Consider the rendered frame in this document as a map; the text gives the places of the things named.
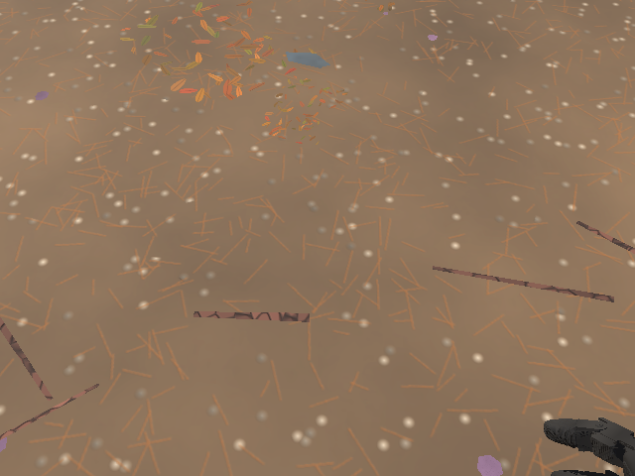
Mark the robot right hand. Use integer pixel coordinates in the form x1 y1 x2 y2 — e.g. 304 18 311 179
544 417 635 476

